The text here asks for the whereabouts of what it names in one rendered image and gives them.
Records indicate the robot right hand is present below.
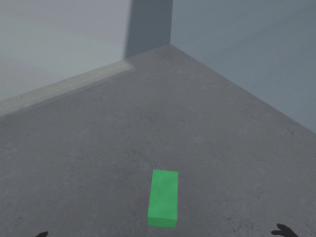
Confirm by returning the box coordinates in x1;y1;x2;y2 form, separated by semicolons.
271;223;298;237

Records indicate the carton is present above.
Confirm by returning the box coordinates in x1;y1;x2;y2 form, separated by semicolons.
147;169;179;229

